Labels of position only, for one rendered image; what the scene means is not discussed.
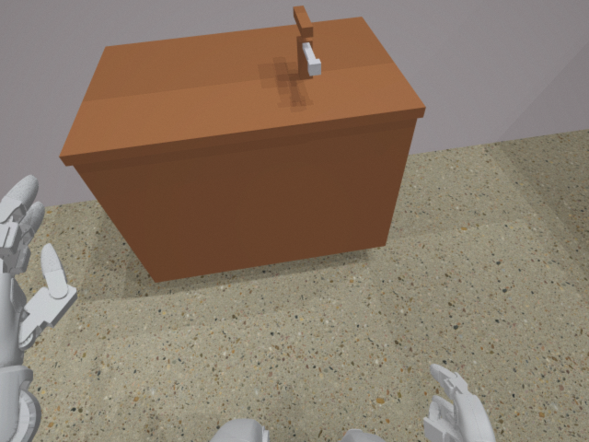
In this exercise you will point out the counter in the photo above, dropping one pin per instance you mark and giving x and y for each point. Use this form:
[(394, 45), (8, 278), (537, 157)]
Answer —
[(219, 152)]

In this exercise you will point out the right robot shin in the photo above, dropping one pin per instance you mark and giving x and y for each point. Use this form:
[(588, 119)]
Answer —
[(353, 431)]

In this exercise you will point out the right robot hand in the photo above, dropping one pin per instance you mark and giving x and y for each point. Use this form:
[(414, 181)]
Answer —
[(465, 421)]

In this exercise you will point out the robot left forearm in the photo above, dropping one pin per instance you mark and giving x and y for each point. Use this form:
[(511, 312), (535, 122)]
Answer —
[(20, 411)]

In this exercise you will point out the tap lever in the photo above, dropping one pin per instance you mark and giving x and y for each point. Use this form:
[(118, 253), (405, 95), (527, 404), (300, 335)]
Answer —
[(313, 64)]

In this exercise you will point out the left robot hand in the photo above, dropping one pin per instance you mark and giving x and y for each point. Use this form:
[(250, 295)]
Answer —
[(20, 219)]

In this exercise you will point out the robot left thigh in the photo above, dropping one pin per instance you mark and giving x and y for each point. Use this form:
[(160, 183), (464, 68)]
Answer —
[(242, 430)]

